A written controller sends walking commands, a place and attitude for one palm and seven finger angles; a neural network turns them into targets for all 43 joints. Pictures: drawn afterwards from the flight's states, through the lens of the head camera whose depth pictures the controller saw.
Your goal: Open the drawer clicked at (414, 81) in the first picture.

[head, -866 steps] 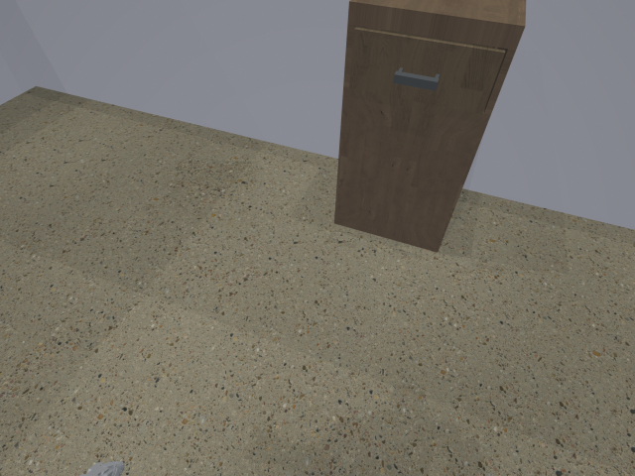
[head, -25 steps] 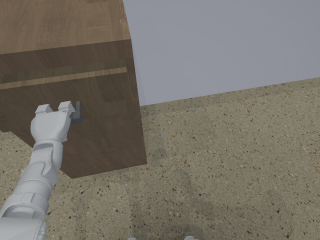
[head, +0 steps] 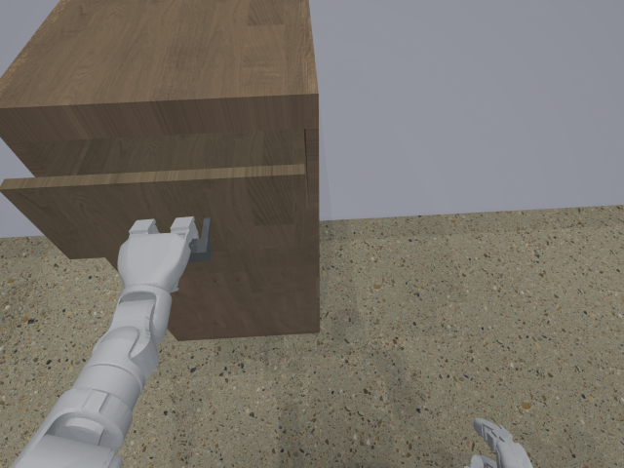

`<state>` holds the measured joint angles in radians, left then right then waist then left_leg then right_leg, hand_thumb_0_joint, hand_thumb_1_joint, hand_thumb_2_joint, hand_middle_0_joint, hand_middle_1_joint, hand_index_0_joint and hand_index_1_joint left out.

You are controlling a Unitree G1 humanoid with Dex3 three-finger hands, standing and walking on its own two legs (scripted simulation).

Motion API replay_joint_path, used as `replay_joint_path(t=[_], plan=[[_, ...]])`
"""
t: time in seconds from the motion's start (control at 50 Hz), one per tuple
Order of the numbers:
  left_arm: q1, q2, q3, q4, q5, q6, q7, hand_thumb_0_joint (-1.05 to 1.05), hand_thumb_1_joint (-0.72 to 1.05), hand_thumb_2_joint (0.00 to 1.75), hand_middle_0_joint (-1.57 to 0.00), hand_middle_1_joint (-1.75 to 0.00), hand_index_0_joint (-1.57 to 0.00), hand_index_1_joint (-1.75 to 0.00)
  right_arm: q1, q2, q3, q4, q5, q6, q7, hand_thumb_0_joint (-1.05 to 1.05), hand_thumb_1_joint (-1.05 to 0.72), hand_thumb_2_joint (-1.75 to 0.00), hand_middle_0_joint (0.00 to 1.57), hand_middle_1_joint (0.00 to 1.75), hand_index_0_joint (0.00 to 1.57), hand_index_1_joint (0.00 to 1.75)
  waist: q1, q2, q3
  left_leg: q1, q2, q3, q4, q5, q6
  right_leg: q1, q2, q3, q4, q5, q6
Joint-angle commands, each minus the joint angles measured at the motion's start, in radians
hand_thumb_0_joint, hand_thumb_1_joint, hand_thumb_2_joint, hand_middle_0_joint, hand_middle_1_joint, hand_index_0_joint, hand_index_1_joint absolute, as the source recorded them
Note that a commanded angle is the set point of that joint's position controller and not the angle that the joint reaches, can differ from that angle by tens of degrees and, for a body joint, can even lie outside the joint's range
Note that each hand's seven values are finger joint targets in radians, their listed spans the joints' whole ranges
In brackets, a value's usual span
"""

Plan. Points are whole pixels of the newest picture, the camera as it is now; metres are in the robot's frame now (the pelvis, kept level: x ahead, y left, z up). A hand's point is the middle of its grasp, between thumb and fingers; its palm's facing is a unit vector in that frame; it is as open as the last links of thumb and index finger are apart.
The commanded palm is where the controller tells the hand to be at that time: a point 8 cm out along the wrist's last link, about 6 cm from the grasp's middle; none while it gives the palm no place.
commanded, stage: pull the drawer open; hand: left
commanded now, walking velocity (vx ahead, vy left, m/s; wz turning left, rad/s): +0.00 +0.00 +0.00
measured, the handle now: (169, 239) +0.42 +0.25 +0.00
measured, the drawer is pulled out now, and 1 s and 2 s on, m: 0.09 0.27 0.30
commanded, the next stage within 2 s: open the thumb to release the handle in 1.28 s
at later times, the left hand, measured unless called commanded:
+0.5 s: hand (161, 327) +0.29 +0.23 -0.02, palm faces -0.01 -0.07 -1.00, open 6.1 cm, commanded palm +0.24 +0.23 +0.04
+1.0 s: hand (146, 416) +0.18 +0.22 -0.01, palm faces -0.05 -0.11 -0.99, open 6.1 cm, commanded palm +0.13 +0.22 +0.04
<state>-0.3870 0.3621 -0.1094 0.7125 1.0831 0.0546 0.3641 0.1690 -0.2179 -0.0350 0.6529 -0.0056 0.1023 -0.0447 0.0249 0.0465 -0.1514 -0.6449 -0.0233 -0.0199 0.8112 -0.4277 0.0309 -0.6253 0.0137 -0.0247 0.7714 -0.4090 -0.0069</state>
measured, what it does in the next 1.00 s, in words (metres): stands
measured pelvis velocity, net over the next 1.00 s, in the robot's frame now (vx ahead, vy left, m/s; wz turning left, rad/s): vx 0.01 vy -0.02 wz -0.04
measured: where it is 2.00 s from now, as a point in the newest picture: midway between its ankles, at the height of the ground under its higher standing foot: outside the picture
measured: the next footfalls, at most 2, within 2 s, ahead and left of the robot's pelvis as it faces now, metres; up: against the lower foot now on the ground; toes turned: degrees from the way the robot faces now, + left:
none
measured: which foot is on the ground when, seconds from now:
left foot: down 0.00-1.00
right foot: down 0.00-1.00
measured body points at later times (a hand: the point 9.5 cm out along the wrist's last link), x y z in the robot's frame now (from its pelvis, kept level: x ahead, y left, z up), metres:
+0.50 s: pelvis +0.01 -0.01 +0.00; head +0.05 -0.02 +0.45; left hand +0.29 +0.23 +0.04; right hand +0.11 -0.29 -0.11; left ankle -0.03 +0.10 -0.70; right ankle -0.03 -0.12 -0.70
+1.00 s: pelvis +0.01 -0.02 +0.00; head +0.04 -0.04 +0.45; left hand +0.18 +0.22 +0.04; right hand +0.23 -0.22 -0.09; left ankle -0.03 +0.10 -0.70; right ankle -0.03 -0.12 -0.70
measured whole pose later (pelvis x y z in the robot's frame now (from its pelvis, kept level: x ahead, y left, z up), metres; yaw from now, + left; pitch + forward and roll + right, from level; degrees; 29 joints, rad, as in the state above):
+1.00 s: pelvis +0.01 -0.02 +0.00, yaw -2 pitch +10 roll +0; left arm 0.52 0.32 -0.06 -0.06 1.06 0.04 0.43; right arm 0.08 -0.19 0.01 0.57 -0.04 0.05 0.04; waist 0.07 0.03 -0.14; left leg -0.53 0.01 0.02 0.83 -0.47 0.01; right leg -0.55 0.04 0.01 0.83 -0.46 -0.03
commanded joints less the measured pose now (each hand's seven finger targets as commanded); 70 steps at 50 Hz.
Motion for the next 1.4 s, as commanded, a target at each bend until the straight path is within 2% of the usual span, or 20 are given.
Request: replay_joint_path(t=[0.0, 0.18, 0.26, 0.3, 0.32, 0.36, 0.4, 0.46, 0.56, 0.74, 0.78, 0.82, 0.94, 0.98, 1.04, 1.12, 1.18, 1.34, 1.36, 1.38], plan=[[-0.254, 0.174, 0.097, -0.157, -0.004, -0.066, 0.022, 0.00, 0.90, 0.90, -0.40, -1.35, -0.40, -1.35, 0.092, -0.143, -0.059, -0.088, -0.005, -0.027, -0.010, 0.00, -0.90, -0.90, 0.20, 0.30, 0.20, 0.30, -0.040, -0.018, -0.327, 0.231, 0.002, 0.017, -0.048, 0.509, -0.002, 0.120, 0.033, -0.002, -0.047, 0.420, -0.039], [0.129, 0.194, 0.170, -0.349, -0.055, -0.080, 0.060, 0.00, 0.90, 0.90, -0.40, -1.35, -0.40, -1.35, 0.045, -0.149, -0.062, -0.135, 0.007, -0.050, 0.017, 0.00, -0.90, -0.90, 0.20, 0.30, 0.20, 0.30, 0.014, -0.039, -0.346, 0.163, 0.000, 0.047, -0.081, 0.456, 0.005, 0.249, 0.030, 0.030, -0.060, 0.501, -0.035], [0.320, 0.209, 0.215, -0.440, -0.076, -0.042, 0.085, 0.00, 0.90, 0.90, -0.40, -1.35, -0.40, -1.35, 0.018, -0.160, -0.069, -0.135, 0.008, -0.067, 0.026, 0.00, -0.90, -0.90, 0.20, 0.30, 0.20, 0.30, 0.017, -0.035, -0.292, 0.159, 0.009, 0.046, -0.094, 0.479, 0.001, 0.264, 0.028, 0.030, -0.064, 0.523, -0.036], [0.390, 0.174, 0.191, -0.509, -0.083, -0.022, 0.097, 0.00, 0.90, 0.90, -0.40, -1.35, -0.40, -1.35, 0.007, -0.157, -0.071, -0.141, 0.007, -0.076, 0.032, 0.00, -0.90, -0.90, 0.20, 0.30, 0.20, 0.30, 0.014, -0.004, -0.274, 0.187, 0.013, 0.047, -0.097, 0.510, -0.001, 0.251, 0.028, 0.025, -0.061, 0.536, -0.034], [0.414, 0.199, 0.215, -0.549, -0.081, -0.011, 0.105, 0.00, 0.90, 0.90, -0.40, -1.35, -0.40, -1.35, -0.003, -0.160, -0.068, -0.144, 0.007, -0.078, 0.035, 0.00, -0.90, -0.90, 0.20, 0.30, 0.20, 0.30, 0.021, -0.011, -0.292, 0.200, 0.015, 0.047, -0.097, 0.517, -0.003, 0.248, 0.029, 0.025, -0.060, 0.531, -0.032], [0.445, 0.161, 0.186, -0.575, -0.082, 0.013, 0.111, 0.00, 0.90, 0.90, -0.40, -1.35, -0.40, -1.35, -0.013, -0.162, -0.070, -0.139, 0.006, -0.084, 0.040, 0.00, -0.90, -0.90, 0.20, 0.30, 0.20, 0.30, 0.003, -0.006, -0.259, 0.216, 0.023, 0.039, -0.096, 0.538, -0.005, 0.224, 0.030, 0.015, -0.061, 0.506, -0.034], [0.555, 0.148, 0.188, -0.642, -0.082, 0.028, 0.120, 0.00, 0.90, 0.90, -0.40, -1.35, -0.40, -1.35, -0.027, -0.153, -0.070, -0.151, 0.001, -0.091, 0.047, 0.00, -0.90, -0.90, 0.20, 0.30, 0.20, 0.30, 0.026, 0.020, -0.275, 0.242, 0.024, 0.040, -0.093, 0.577, -0.009, 0.232, 0.029, 0.013, -0.051, 0.522, -0.034], [0.626, 0.120, 0.170, -0.698, -0.082, 0.054, 0.122, 0.00, 0.90, 0.90, -0.40, -1.35, -0.40, -1.35, -0.055, -0.152, -0.062, -0.161, -0.001, -0.093, 0.056, 0.00, -0.90, -0.90, 0.20, 0.30, 0.20, 0.30, 0.019, 0.017, -0.235, 0.256, 0.032, 0.029, -0.089, 0.601, -0.014, 0.202, 0.030, 0.000, -0.048, 0.505, -0.034], [0.635, 0.087, 0.123, -0.786, -0.053, 0.069, 0.126, 0.00, 0.90, 0.90, -0.40, -1.35, -0.40, -1.35, -0.091, -0.141, -0.049, -0.181, -0.009, -0.091, 0.058, 0.00, -0.90, -0.90, 0.20, 0.30, 0.20, 0.30, 0.014, 0.021, -0.202, 0.285, 0.036, 0.013, -0.087, 0.573, -0.017, 0.157, 0.035, -0.013, -0.041, 0.422, -0.036], [0.772, 0.078, 0.118, -0.864, -0.025, 0.042, 0.113, 0.00, 0.90, 0.90, -0.40, -1.35, -0.40, -1.35, -0.148, -0.106, -0.018, -0.209, -0.020, -0.091, 0.058, 0.00, -0.90, -0.90, 0.20, 0.30, 0.20, 0.30, 0.039, -0.020, -0.152, 0.287, 0.021, 0.014, -0.072, 0.530, -0.018, 0.156, 0.035, 0.000, -0.035, 0.428, -0.035], [0.802, 0.088, 0.122, -0.921, -0.018, 0.026, 0.114, 0.00, 0.90, 0.90, -0.40, -1.35, -0.40, -1.35, -0.161, -0.102, -0.008, -0.220, -0.026, -0.092, 0.061, 0.00, -0.90, -0.90, 0.20, 0.30, 0.20, 0.30, 0.056, 0.006, -0.196, 0.310, 0.018, 0.016, -0.063, 0.560, -0.017, 0.172, 0.032, 0.015, -0.023, 0.459, -0.037], [0.866, 0.074, 0.115, -0.900, -0.021, 0.018, 0.109, 0.00, 0.90, 0.90, -0.40, -1.35, -0.40, -1.35, -0.166, -0.097, -0.004, -0.218, -0.025, -0.094, 0.065, 0.00, -0.90, -0.90, 0.20, 0.30, 0.20, 0.30, 0.055, -0.016, -0.147, 0.288, 0.014, 0.019, -0.058, 0.536, -0.017, 0.159, 0.035, 0.018, -0.026, 0.457, -0.036], [1.055, 0.084, 0.141, -0.990, -0.035, -0.028, 0.115, 0.00, 0.90, 0.90, -0.40, -1.35, -0.40, -1.35, -0.171, -0.090, -0.002, -0.230, -0.033, -0.102, 0.082, 0.00, -0.90, -0.90, 0.20, 0.30, 0.20, 0.30, 0.072, -0.011, -0.146, 0.255, 0.009, 0.020, -0.037, 0.528, -0.012, 0.175, 0.029, 0.044, -0.007, 0.507, -0.039], [1.115, 0.124, 0.185, -1.019, -0.034, -0.046, 0.126, 0.00, 0.90, 0.90, -0.40, -1.35, -0.40, -1.35, -0.176, -0.094, 0.003, -0.236, -0.040, -0.102, 0.089, 0.00, -0.90, -0.90, 0.20, 0.30, 0.20, 0.30, 0.088, -0.006, -0.156, 0.245, 0.008, 0.018, -0.028, 0.533, -0.015, 0.168, 0.028, 0.061, 0.005, 0.511, -0.042], [1.225, 0.087, 0.155, -1.063, -0.040, -0.061, 0.142, 0.00, 0.90, 0.90, -0.40, -1.35, -0.40, -1.35, -0.167, -0.094, -0.006, -0.249, -0.042, -0.103, 0.104, 0.00, -0.90, -0.90, 0.20, 0.30, 0.20, 0.30, 0.087, 0.002, -0.149, 0.226, 0.012, 0.018, -0.009, 0.522, -0.012, 0.149, 0.026, 0.059, 0.020, 0.504, -0.042], [1.125, 0.132, 0.205, -1.080, -0.020, -0.073, 0.183, 0.00, 0.90, 0.90, -0.40, -1.35, -0.40, -1.35, -0.164, -0.108, -0.015, -0.249, -0.059, -0.091, 0.104, 0.00, -0.90, -0.90, 0.20, 0.30, 0.20, 0.30, 0.062, -0.023, -0.138, 0.189, -0.001, 0.010, 0.022, 0.421, -0.015, 0.054, 0.030, 0.094, 0.032, 0.417, -0.050], [1.176, 0.141, 0.237, -1.049, -0.026, -0.072, 0.209, 0.00, 0.90, 0.90, -0.40, -1.35, -0.40, -1.35, -0.156, -0.105, -0.021, -0.248, -0.058, -0.095, 0.098, 0.00, -0.90, -0.90, 0.20, 0.30, 0.20, 0.30, 0.078, -0.023, -0.182, 0.177, -0.007, 0.015, 0.035, 0.390, -0.017, 0.066, 0.027, 0.095, 0.046, 0.410, -0.052], [1.132, 0.138, 0.241, -1.017, -0.053, -0.020, 0.218, 0.00, 0.90, 0.90, -0.40, -1.35, -0.40, -1.35, -0.167, -0.109, -0.026, -0.244, -0.039, -0.085, 0.068, 0.00, -0.90, -0.90, 0.20, 0.30, 0.20, 0.30, 0.064, -0.028, -0.149, 0.121, -0.011, 0.026, 0.015, 0.281, -0.007, 0.107, 0.020, 0.071, 0.025, 0.371, -0.045], [0.874, 0.106, 0.172, -1.008, -0.041, -0.007, 0.214, 0.00, 0.90, 0.90, -0.40, -1.35, -0.40, -1.35, -0.169, -0.121, -0.023, -0.221, -0.042, -0.085, 0.058, 0.00, -0.90, -0.90, 0.20, 0.30, 0.20, 0.30, -0.010, -0.047, -0.116, 0.119, -0.010, 0.013, 0.026, 0.240, -0.008, 0.033, 0.018, 0.071, 0.017, 0.323, -0.040], [0.857, 0.135, 0.219, -1.015, -0.039, -0.011, 0.221, 0.00, 0.83, 0.87, -0.40, -1.34, -0.40, -1.34, -0.172, -0.117, -0.028, -0.227, -0.047, -0.092, 0.051, 0.00, -0.90, -0.90, 0.20, 0.30, 0.20, 0.30, 0.025, -0.033, -0.136, 0.134, -0.011, 0.018, 0.017, 0.220, -0.008, 0.035, 0.019, 0.076, 0.005, 0.269, -0.038]])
